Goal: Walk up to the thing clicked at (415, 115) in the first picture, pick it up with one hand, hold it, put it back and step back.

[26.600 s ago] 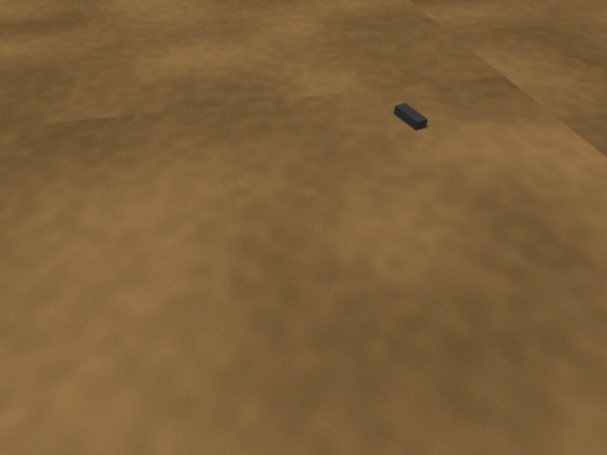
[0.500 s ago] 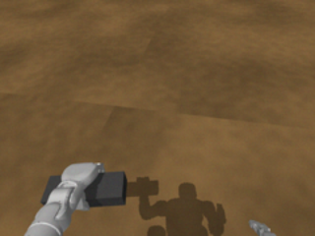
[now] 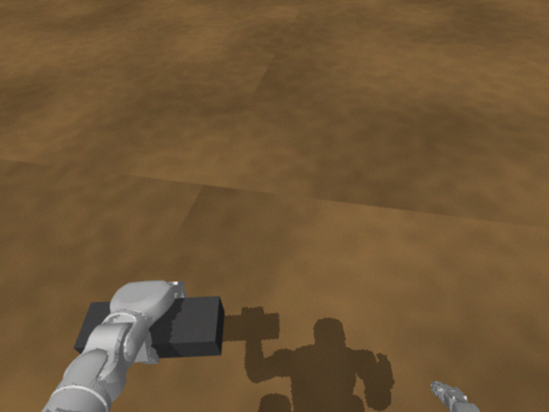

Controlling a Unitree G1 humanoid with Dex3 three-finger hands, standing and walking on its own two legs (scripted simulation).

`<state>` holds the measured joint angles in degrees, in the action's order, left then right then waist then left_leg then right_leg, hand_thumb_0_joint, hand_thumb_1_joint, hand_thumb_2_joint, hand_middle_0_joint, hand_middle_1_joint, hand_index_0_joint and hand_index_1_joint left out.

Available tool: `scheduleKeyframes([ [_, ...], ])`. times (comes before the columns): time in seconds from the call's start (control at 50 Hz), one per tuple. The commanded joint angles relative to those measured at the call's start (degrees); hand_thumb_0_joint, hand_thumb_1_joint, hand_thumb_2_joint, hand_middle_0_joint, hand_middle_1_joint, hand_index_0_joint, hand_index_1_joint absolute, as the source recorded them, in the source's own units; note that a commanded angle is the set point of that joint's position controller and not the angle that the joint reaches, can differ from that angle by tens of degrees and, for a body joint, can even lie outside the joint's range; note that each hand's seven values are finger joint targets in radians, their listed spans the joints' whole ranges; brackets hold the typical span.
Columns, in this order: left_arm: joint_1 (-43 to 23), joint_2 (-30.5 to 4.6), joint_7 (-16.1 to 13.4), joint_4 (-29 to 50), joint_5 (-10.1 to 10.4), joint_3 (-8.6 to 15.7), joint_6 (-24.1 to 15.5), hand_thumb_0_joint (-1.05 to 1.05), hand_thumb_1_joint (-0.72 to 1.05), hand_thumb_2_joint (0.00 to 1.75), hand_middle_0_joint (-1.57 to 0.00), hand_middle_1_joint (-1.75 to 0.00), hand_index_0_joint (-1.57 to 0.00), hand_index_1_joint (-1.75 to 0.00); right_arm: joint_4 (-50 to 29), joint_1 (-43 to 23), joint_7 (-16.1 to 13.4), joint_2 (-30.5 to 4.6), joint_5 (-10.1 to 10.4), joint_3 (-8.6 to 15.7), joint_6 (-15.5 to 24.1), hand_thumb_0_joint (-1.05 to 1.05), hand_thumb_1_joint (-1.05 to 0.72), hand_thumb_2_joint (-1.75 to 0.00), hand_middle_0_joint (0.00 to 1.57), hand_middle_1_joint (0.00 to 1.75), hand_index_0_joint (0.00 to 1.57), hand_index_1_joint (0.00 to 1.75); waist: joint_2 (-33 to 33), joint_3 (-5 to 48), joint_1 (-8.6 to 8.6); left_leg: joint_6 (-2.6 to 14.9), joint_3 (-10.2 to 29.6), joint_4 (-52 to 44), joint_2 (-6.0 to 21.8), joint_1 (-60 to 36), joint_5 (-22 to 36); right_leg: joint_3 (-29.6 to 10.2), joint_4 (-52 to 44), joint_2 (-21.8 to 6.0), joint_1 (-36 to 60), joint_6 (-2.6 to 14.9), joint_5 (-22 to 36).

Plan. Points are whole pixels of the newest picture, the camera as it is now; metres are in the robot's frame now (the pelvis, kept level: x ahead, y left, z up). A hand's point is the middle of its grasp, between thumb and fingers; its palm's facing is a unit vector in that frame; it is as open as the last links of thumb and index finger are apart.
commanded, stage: hold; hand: left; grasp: from above
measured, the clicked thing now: (155, 328) +0.30 +0.22 -0.06
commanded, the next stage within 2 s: crouch in 0.16 s
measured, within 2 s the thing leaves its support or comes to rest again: neither
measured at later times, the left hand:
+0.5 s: hand (156, 335) +0.29 +0.22 -0.07, palm faces -0.48 -0.04 -0.88, open 10.8 cm
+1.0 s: hand (187, 350) +0.35 +0.24 -0.30, palm faces -0.42 +0.05 -0.91, open 10.8 cm
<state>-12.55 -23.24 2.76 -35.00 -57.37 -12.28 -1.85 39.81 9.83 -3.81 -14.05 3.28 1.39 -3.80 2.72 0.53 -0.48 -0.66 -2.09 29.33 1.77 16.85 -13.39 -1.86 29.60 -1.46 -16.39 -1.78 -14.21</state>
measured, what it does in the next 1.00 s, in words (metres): lowers itself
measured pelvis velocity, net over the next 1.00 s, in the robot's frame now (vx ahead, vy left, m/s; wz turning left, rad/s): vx -0.05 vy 0.01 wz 0.00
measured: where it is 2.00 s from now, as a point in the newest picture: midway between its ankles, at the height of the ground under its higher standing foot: outside the picture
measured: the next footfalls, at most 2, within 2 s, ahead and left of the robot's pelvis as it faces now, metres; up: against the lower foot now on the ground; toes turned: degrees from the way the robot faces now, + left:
none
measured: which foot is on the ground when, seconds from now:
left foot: down 0.00-1.00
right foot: down 0.00-1.00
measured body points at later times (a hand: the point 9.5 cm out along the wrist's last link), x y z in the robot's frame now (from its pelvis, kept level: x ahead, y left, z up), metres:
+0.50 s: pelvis +0.00 +0.00 +0.00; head +0.02 -0.01 +0.45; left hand +0.31 +0.22 -0.02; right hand +0.14 -0.26 -0.12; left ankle +0.02 +0.13 -0.74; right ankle +0.01 -0.14 -0.74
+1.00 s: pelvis -0.05 +0.01 -0.18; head +0.11 +0.02 +0.25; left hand +0.37 +0.23 -0.25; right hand +0.01 -0.28 -0.30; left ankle +0.02 +0.13 -0.74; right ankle +0.01 -0.14 -0.74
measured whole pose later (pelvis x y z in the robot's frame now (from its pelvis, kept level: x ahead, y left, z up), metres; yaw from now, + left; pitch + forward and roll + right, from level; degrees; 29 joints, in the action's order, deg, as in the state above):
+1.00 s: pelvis -0.05 +0.01 -0.18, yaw +0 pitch +29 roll -3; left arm -36.8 -24.7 -20.5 -67.0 -67.8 -5.2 -3.6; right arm 42.9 13.2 -1.3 -14.4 -2.5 4.4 -0.9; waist 2.2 10.5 7.2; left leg 0.0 1.7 86.9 2.4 84.0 -31.8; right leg -0.6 84.8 -0.4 -81.3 -2.7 -32.3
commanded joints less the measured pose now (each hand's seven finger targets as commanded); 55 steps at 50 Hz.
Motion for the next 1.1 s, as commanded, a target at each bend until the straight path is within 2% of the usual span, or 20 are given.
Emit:
scheduleKeyframes([
  [0.0,-17.93,-11.33,-2.79,10.50,0.56,6.71,0.42,0.00,0.56,1.04,-0.88,-0.97,-0.91,-0.95,-7.94,-4.89,-0.40,-7.62,0.28,2.85,1.99,0.00,-0.90,-0.90,0.20,0.30,0.20,0.30,-2.04,13.77,0.30,1.23,-0.31,-3.53,-2.40,-8.77,10.74,1.65,-5.03,2.72,1.96,1.69,9.33],
  [0.02,-17.71,-10.84,-2.62,10.46,0.48,6.04,0.38,0.00,0.57,1.04,-0.88,-0.98,-0.91,-0.96,-8.14,-5.04,-0.35,-7.47,0.24,2.69,1.92,0.00,-0.90,-0.90,0.20,0.30,0.20,0.30,-2.64,13.05,0.24,1.21,-0.22,-3.67,-2.42,-8.21,10.19,1.73,-5.14,2.71,1.87,1.73,8.71],
  [0.08,-16.96,-12.65,-1.83,10.36,0.24,7.48,-0.05,0.00,0.54,1.03,-0.88,-0.95,-0.89,-0.93,-8.38,-4.92,-0.34,-7.40,0.30,2.80,1.54,0.00,-0.90,-0.90,0.20,0.30,0.20,0.30,-2.33,13.34,-0.21,1.42,-0.34,-3.84,-2.56,-7.94,9.98,1.60,-5.32,2.49,2.64,1.72,8.67],
  [0.14,-21.06,-13.50,-1.56,13.25,-0.21,7.36,-0.92,0.00,0.55,1.04,-0.88,-0.97,-0.90,-0.94,-8.59,-4.33,-0.42,-7.60,0.31,2.89,1.44,0.00,-0.90,-0.90,0.20,0.30,0.20,0.30,0.19,15.57,-0.12,1.07,-0.22,-3.78,-2.36,-9.46,11.89,1.55,-4.43,2.75,2.67,2.13,10.22],
  [0.18,-20.37,-12.13,-2.03,12.98,0.21,6.79,-1.19,0.00,0.55,1.03,-0.88,-0.95,-0.90,-0.93,-8.50,-4.04,-0.33,-7.72,0.24,2.97,1.39,0.00,-0.90,-0.90,0.20,0.30,0.20,0.30,0.43,15.07,0.32,0.87,-0.05,-3.91,-2.04,-10.02,11.51,1.78,-4.45,2.99,2.21,2.27,9.50],
  [0.24,-19.50,-11.26,-3.35,9.80,-0.25,6.73,-0.93,0.00,0.59,0.95,-0.88,-0.99,-0.94,-0.93,-8.31,-3.69,-0.36,-7.65,0.27,3.03,1.41,0.00,-0.92,-0.91,0.20,0.30,0.20,0.30,-1.17,14.37,0.70,0.99,0.00,-3.65,-2.13,-9.84,12.46,1.96,-4.42,2.97,1.94,2.13,10.63],
  [0.26,-21.09,-11.84,-3.97,12.68,-0.10,7.19,-1.08,0.00,0.51,0.93,-0.80,-0.95,-0.86,-0.91,-8.37,-3.57,-0.30,-8.05,0.23,3.30,1.40,0.00,-0.88,-0.89,0.20,0.30,0.20,0.30,-0.03,15.84,0.27,0.82,-0.09,-3.56,-2.24,-10.29,12.80,1.88,-4.32,2.90,2.32,2.23,10.85],
  [0.38,-17.33,-9.49,-6.65,3.59,-1.58,6.09,-0.74,0.00,0.47,1.03,-0.82,-0.98,-0.84,-0.96,-7.51,-3.05,0.12,-7.88,-0.08,3.34,0.96,0.00,-0.89,-0.90,0.20,0.30,0.20,0.30,-4.56,10.35,1.41,1.09,-0.10,-2.91,-2.53,-5.83,9.32,2.01,-4.68,2.62,-0.21,1.82,7.99],
  [0.5,-21.32,-8.94,-11.71,-3.83,-4.18,5.78,-3.34,0.00,0.54,1.06,-0.87,-0.97,-0.89,-0.96,-5.89,-1.33,0.79,-7.90,-1.17,3.53,0.38,0.00,-0.89,-0.90,0.20,0.30,0.20,0.30,-5.11,10.77,3.21,1.16,-0.05,3.44,-2.93,0.88,5.91,1.85,0.77,2.08,-7.77,1.75,5.60],
  [0.54,-24.90,-10.45,-14.35,-4.89,-5.52,7.19,-4.28,0.00,0.53,1.05,-0.87,-0.98,-0.89,-0.96,-5.13,-0.01,1.25,-8.38,-1.83,4.11,0.52,0.00,-0.89,-0.90,0.20,0.30,0.20,0.30,-3.28,14.49,3.05,0.77,-0.11,8.27,-2.81,4.45,4.82,1.80,4.89,2.16,-11.62,1.89,4.59],
  [0.68,-33.99,-9.91,-23.43,-14.89,-11.28,7.02,-4.79,0.00,0.50,1.01,-0.83,-1.00,-0.86,-0.97,-4.11,4.79,2.78,-9.50,-3.55,5.58,1.41,0.00,-0.90,-0.90,0.20,0.30,0.20,0.30,0.56,26.08,5.38,0.20,0.69,27.68,-1.94,21.21,0.73,2.42,23.72,2.57,-31.17,2.71,1.00],
  [0.76,-40.53,-11.46,-26.14,-18.10,-11.30,8.09,-3.64,0.00,0.53,0.98,-0.83,-1.01,-0.87,-0.97,-2.86,6.68,2.54,-10.20,-4.28,6.13,2.48,0.00,-0.90,-0.90,0.20,0.30,0.20,0.30,3.49,32.26,6.33,0.54,1.63,35.28,-1.61,28.28,-0.44,3.36,32.33,2.91,-40.51,3.11,-0.65],
  [0.8,-39.40,-10.95,-26.61,-22.33,-10.53,8.13,-2.91,0.00,0.52,0.98,-0.83,-0.98,-0.87,-0.95,-2.42,6.94,2.25,-10.51,-4.66,6.30,3.17,0.00,-0.89,-0.90,0.20,0.30,0.20,0.30,3.68,32.16,6.53,0.48,2.67,37.83,-1.27,32.83,-3.83,3.98,36.08,2.93,-46.28,3.39,-3.92],
  [0.82,-40.77,-12.79,-26.87,-22.03,-10.56,9.24,-2.64,0.00,0.51,0.97,-0.82,-0.98,-0.86,-0.94,-1.98,7.52,2.08,-10.68,-4.85,6.39,3.43,0.00,-0.89,-0.90,0.20,0.30,0.20,0.30,4.03,34.24,6.19,0.60,2.90,39.39,-1.21,34.86,-4.64,4.09,37.84,2.92,-47.27,3.48,-4.45],
  [0.84,-40.66,-11.31,-26.78,-23.70,-10.25,8.58,-2.22,0.00,0.50,0.97,-0.83,-0.95,-0.85,-0.92,-1.89,7.56,2.00,-10.66,-5.02,6.47,3.68,0.00,-0.89,-0.90,0.20,0.30,0.20,0.30,3.57,35.07,6.79,0.62,3.31,41.05,-1.14,37.19,-5.49,4.29,39.90,3.00,-49.30,3.56,-5.12],
  [0.9,-43.01,-14.64,-26.63,-21.61,-10.06,10.56,-1.42,0.00,0.50,0.99,-0.83,-0.95,-0.86,-0.93,-1.69,8.05,1.76,-10.78,-5.47,6.70,4.25,0.00,-0.89,-0.90,0.20,0.30,0.20,0.30,4.84,41.31,5.95,0.78,3.51,45.60,-1.19,40.88,-6.97,4.46,44.67,2.75,-51.64,3.69,-6.42],
  [0.92,-41.87,-13.33,-26.34,-23.64,-9.86,10.08,-1.05,0.00,0.52,0.98,-0.84,-0.95,-0.87,-0.92,-1.54,7.75,1.75,-10.70,-5.61,6.75,4.39,0.00,-0.89,-0.89,0.20,0.30,0.20,0.30,4.08,41.49,6.69,0.83,3.69,47.11,-1.08,42.90,-7.21,4.65,46.47,2.84,-53.40,3.80,-6.89],
  [0.98,-43.60,-17.73,-25.78,-23.71,-10.51,12.65,-1.03,0.00,0.50,1.04,-0.85,-0.95,-0.87,-0.94,-1.53,8.21,1.67,-10.69,-5.98,6.55,4.70,0.00,-0.89,-0.90,0.20,0.30,0.20,0.30,3.56,42.24,6.62,1.02,3.64,50.62,-1.41,49.85,-10.94,4.64,50.00,2.67,-56.18,3.62,-9.67],
  [1.02,-45.29,-17.54,-25.15,-24.21,-9.92,12.76,-1.43,0.00,0.50,1.06,-0.85,-0.97,-0.87,-0.96,-1.59,8.18,1.85,-10.57,-6.22,6.28,5.04,0.00,-0.89,-0.90,0.20,0.30,0.20,0.30,3.56,40.08,7.75,0.96,4.47,52.50,-1.39,53.35,-15.82,4.77,51.96,2.41,-61.79,3.76,-13.97],
  [1.08,-45.97,-17.01,-24.23,-25.71,-10.01,12.86,-2.59,0.00,0.52,1.01,-0.85,-0.95,-0.87,-0.92,-1.02,8.79,2.34,-10.95,-6.47,6.20,5.70,0.00,-0.89,-0.90,0.20,0.30,0.20,0.30,4.40,40.92,8.78,1.02,5.27,56.26,-1.33,56.49,-17.35,5.31,55.96,2.32,-67.14,3.88,-15.42],
])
